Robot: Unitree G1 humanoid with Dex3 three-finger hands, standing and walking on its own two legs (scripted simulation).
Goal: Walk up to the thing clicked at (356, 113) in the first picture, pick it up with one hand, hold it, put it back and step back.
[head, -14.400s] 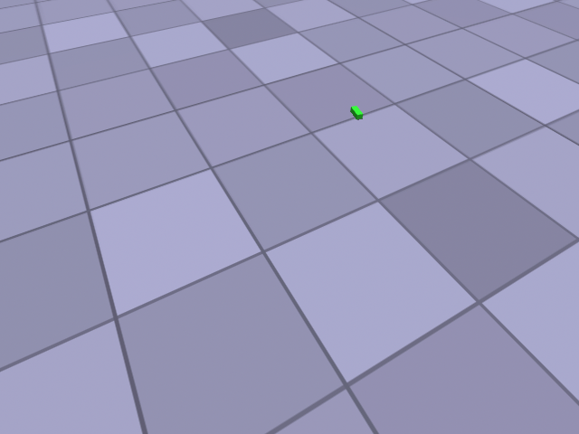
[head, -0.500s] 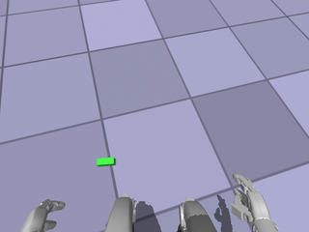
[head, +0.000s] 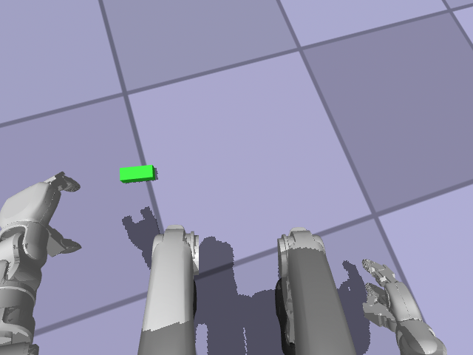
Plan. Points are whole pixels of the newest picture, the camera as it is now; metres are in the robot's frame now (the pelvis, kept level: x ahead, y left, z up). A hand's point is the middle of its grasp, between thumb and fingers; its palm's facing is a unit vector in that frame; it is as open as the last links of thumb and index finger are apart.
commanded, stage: rise first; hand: left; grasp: from above
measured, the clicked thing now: (137, 173) +0.50 +0.30 -0.44
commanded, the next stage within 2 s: none
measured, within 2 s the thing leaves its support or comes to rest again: neither
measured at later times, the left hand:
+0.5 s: hand (83, 196) +0.39 +0.35 -0.24, palm faces -0.43 -0.07 -0.90, open 11.5 cm
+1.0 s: hand (97, 186) +0.42 +0.35 -0.29, palm faces -0.44 -0.08 -0.90, open 11.5 cm
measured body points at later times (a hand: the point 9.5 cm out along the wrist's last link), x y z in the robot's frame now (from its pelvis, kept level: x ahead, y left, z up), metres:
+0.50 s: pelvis -0.02 +0.02 -0.10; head +0.19 +0.08 +0.29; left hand +0.40 +0.35 -0.19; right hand +0.07 -0.27 -0.22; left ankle +0.08 +0.14 -0.42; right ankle +0.07 -0.14 -0.42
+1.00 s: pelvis -0.01 +0.02 -0.13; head +0.22 +0.10 +0.25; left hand +0.44 +0.35 -0.24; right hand +0.07 -0.26 -0.23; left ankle +0.08 +0.14 -0.42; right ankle +0.07 -0.14 -0.42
